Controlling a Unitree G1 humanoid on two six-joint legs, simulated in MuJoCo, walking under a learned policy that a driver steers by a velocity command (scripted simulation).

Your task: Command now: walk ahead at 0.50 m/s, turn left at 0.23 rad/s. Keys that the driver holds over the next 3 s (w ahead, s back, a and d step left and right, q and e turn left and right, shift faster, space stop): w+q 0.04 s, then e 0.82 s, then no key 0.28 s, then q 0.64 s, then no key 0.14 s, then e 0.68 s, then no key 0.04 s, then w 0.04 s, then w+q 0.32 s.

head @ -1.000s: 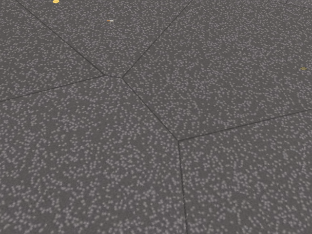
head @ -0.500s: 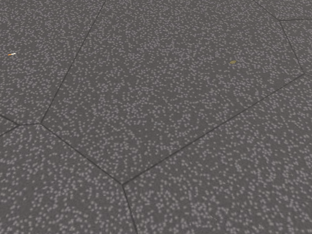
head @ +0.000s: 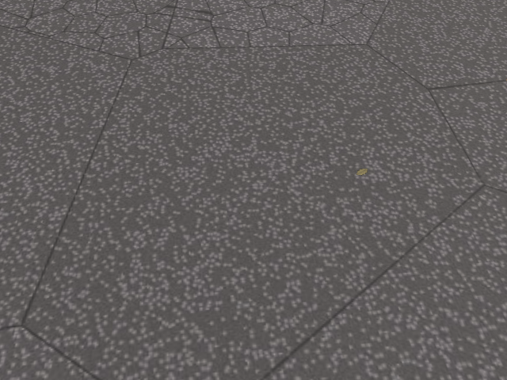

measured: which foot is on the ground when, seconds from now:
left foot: down 0.00-0.42, up 0.44-0.80, down 0.82-1.00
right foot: up 0.00-0.40, down 0.42-0.84, up 0.86-1.00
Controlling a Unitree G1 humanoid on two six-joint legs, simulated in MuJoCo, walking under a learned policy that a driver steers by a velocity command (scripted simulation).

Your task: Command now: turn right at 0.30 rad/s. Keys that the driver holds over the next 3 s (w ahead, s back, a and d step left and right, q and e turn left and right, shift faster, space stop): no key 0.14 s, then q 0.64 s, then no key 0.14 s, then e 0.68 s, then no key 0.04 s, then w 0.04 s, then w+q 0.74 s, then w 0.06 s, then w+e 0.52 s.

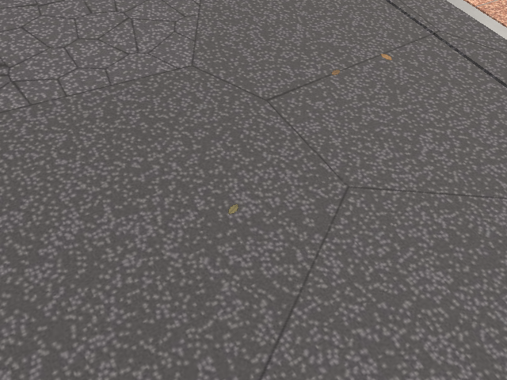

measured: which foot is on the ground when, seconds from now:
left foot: down 0.00-0.30, up 0.32-0.56, down 0.58-1.00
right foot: up 0.00-0.16, down 0.18-0.58, up 0.60-1.00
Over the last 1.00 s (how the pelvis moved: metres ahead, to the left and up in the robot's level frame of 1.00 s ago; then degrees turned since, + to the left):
0.23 0.03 0.01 -22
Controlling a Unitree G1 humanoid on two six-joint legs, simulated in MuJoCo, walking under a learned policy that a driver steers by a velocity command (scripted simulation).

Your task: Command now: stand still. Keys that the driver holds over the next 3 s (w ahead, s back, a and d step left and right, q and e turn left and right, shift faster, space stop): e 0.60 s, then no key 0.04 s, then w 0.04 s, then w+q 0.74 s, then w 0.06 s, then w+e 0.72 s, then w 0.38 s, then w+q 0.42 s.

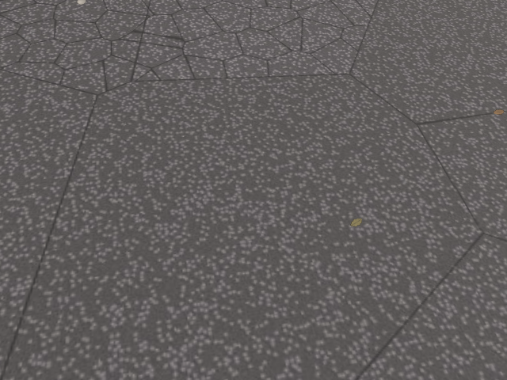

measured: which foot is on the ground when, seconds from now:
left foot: down 0.00-0.64, up 0.66-1.00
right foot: up 0.00-0.08, down 0.10-0.34, up 0.36-0.62, down 0.64-1.00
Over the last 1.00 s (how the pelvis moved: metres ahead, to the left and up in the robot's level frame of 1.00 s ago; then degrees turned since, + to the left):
-0.01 0.03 0.00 19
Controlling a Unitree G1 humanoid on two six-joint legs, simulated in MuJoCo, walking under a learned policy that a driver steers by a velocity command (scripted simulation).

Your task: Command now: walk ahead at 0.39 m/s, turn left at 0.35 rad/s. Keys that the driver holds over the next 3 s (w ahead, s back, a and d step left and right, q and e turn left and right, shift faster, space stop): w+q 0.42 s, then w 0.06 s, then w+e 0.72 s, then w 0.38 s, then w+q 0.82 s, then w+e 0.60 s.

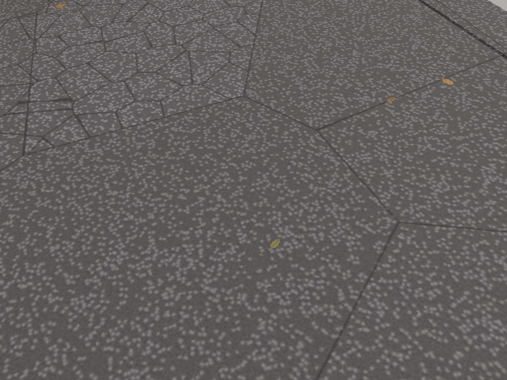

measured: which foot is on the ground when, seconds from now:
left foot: up 0.00-0.22, down 0.24-0.78, up 0.80-1.00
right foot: down 0.00-0.24, up 0.26-0.74, down 0.76-1.00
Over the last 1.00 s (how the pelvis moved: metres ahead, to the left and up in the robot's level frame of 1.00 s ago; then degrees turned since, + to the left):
0.05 -0.11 0.01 -16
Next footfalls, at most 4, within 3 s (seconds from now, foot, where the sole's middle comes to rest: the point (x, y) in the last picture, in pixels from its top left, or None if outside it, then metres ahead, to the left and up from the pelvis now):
0.24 left None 0.26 0.18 -0.79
0.76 right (262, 343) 0.62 0.06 -0.79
1.26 left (194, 265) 0.88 0.28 -0.79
1.74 right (284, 208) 1.11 -0.01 -0.79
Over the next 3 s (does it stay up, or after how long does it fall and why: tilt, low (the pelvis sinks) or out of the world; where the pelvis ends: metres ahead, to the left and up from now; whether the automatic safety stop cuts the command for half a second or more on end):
stays up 1.65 0.22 -0.01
